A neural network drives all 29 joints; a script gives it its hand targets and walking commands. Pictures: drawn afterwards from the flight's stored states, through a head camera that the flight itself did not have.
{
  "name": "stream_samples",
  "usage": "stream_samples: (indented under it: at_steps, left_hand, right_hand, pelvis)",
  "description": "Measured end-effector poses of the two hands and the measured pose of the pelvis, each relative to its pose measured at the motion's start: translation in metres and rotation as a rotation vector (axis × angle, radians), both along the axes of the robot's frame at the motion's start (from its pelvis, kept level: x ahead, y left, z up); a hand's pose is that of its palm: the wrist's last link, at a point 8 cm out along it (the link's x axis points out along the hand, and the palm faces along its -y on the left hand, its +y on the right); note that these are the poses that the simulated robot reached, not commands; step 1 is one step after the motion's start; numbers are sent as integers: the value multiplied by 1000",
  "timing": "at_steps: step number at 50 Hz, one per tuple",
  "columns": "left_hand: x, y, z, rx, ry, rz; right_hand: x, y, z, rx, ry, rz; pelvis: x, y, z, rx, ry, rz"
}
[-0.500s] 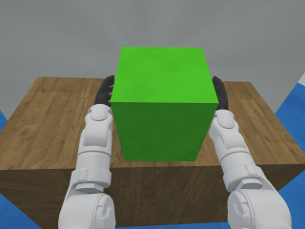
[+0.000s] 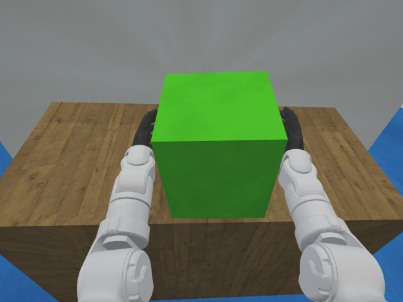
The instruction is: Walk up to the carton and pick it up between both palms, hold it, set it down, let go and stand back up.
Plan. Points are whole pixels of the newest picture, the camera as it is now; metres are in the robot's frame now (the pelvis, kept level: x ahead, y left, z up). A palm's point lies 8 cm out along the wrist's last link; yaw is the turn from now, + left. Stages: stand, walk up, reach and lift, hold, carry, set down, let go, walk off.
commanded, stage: set down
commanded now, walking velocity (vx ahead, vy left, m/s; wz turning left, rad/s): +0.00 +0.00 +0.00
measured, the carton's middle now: (217, 148) +0.43 +0.00 +0.10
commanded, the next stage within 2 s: none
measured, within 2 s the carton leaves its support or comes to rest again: neither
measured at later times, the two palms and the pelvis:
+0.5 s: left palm (144, 153) +0.41 +0.15 +0.10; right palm (284, 149) +0.41 -0.14 +0.12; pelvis +0.01 +0.00 +0.00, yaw +0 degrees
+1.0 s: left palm (148, 158) +0.43 +0.15 +0.06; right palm (279, 156) +0.43 -0.15 +0.08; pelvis +0.02 +0.00 +0.00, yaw -1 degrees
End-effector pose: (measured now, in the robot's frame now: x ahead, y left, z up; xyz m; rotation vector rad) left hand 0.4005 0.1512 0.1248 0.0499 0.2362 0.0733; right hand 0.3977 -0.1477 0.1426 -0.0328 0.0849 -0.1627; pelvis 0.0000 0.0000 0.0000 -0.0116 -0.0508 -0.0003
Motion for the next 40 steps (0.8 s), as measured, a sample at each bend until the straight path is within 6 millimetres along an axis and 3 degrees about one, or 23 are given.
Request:
stream_samples:
  at_steps: [21,40]
  left_hand:
    - [8,5,-24,-46,28,15]
    - [25,-4,-54,-44,75,1]
  right_hand:
    - [11,6,-15,3,25,6]
    - [23,-3,-49,9,70,-13]
  pelvis:
    - [3,-3,0,4,48,-4]
    - [17,2,-2,4,126,-28]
